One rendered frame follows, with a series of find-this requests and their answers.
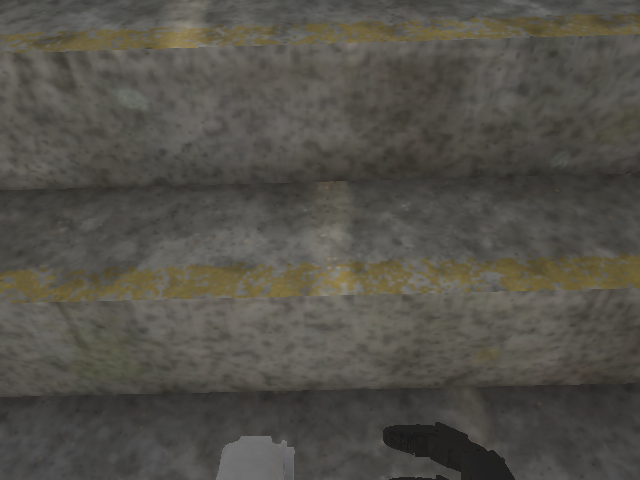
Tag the robot left shin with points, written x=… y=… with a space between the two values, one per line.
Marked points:
x=224 y=449

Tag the robot left thigh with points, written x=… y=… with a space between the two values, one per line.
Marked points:
x=257 y=458

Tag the robot right hand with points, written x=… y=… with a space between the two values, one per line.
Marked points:
x=448 y=447

